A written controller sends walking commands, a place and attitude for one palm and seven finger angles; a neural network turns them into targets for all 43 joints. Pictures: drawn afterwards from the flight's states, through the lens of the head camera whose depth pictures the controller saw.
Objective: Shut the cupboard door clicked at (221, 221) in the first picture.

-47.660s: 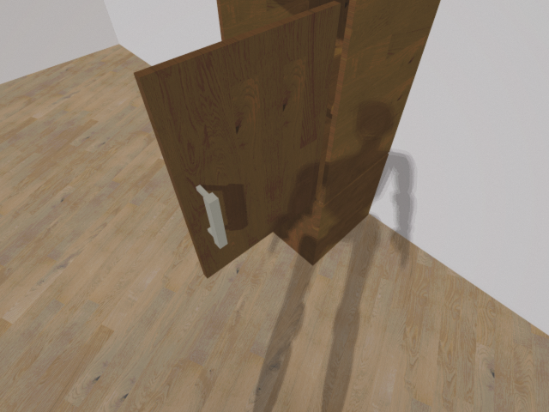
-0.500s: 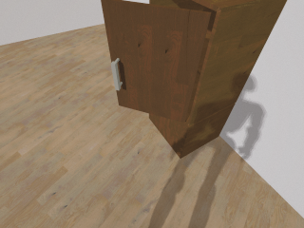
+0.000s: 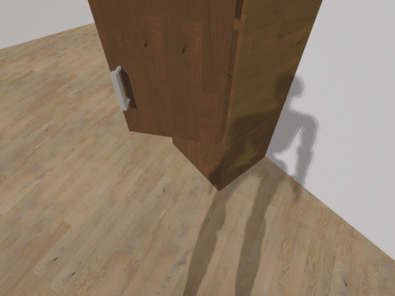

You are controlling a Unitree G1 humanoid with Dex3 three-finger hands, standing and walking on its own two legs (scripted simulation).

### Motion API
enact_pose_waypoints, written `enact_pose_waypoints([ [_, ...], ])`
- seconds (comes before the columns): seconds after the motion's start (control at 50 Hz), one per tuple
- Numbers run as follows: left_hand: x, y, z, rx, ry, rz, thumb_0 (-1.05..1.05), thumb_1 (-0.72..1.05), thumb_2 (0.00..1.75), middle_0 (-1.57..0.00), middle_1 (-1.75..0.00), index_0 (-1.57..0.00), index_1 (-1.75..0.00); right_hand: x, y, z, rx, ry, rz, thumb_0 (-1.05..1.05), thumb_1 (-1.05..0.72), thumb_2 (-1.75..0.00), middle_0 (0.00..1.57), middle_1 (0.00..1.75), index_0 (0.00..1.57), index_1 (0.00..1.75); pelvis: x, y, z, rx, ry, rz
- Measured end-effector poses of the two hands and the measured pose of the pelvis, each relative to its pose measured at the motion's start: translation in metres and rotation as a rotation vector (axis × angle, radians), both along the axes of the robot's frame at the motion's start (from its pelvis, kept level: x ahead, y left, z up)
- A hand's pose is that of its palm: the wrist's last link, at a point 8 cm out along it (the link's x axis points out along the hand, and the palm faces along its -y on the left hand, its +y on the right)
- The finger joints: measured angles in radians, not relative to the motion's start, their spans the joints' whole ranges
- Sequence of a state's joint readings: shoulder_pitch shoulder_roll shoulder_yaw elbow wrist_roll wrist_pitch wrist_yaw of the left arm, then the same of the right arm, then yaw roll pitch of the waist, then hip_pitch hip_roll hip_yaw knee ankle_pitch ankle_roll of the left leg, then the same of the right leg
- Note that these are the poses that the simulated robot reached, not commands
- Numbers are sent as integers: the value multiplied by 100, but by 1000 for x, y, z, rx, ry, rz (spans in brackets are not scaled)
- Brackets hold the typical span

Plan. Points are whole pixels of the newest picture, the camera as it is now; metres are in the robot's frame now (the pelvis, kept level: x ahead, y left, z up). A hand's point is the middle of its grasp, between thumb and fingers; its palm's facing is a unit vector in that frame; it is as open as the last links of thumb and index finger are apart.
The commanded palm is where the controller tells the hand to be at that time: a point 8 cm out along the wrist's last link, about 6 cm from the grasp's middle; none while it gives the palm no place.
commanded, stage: turn to face it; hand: left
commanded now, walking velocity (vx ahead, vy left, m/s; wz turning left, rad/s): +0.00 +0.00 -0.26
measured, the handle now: (121, 88) +0.79 +0.31 -0.07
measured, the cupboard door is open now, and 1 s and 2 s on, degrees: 40 40 40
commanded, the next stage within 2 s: take the last steps up to it in 0.10 s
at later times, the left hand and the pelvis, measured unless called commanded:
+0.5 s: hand out of the picture +0.04 +0.17 -0.16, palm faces -0.02 -0.98 -0.18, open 7.4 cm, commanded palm none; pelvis +0.02 +0.00 +0.01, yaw -5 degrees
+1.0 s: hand (128, 261) +0.22 +0.18 -0.15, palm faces +0.05 -0.97 -0.23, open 7.3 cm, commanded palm none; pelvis +0.16 +0.00 +0.01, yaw -1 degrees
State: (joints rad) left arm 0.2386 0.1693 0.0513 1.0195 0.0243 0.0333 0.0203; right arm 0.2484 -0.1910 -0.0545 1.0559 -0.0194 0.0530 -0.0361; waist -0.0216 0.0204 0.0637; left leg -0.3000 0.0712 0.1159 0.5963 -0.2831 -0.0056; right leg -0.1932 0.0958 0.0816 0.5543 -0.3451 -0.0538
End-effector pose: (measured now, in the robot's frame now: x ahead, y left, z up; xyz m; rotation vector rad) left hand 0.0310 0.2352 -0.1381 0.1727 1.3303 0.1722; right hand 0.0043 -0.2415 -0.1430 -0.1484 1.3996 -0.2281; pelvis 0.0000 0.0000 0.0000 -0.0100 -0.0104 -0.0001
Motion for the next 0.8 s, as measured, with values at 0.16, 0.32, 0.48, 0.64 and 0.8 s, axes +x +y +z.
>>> enact_pose_waypoints([
  [0.16,16,9,-1,-6,-1,-48,1,91,90,-20,-30,-20,-30,-3,9,7,-15,-51,-22,1,-90,-90,20,29,20,30,-5,8,2,13,5,-73],
  [0.32,25,-6,4,20,-47,-111,1,91,90,-20,-30,-20,-29,-16,0,-5,37,-53,-68,1,-90,-90,20,29,20,30,-7,-8,-2,23,-5,-113],
  [0.48,5,-16,8,-38,12,-49,1,91,90,-20,-30,-20,-30,-2,4,14,46,-23,-50,1,-91,-90,20,29,20,30,19,-4,12,19,5,-91],
  [0.64,11,5,-12,-61,125,-17,1,91,90,-20,-30,-20,-30,27,23,8,9,-39,-36,1,-91,-90,20,29,20,30,58,15,-2,27,2,-84],
  [0.8,124,2,10,-19,-59,-72,1,92,90,-20,-30,-20,-29,16,48,2,108,105,-74,0,-90,-90,20,29,20,30,102,8,5,39,-11,-72],
])
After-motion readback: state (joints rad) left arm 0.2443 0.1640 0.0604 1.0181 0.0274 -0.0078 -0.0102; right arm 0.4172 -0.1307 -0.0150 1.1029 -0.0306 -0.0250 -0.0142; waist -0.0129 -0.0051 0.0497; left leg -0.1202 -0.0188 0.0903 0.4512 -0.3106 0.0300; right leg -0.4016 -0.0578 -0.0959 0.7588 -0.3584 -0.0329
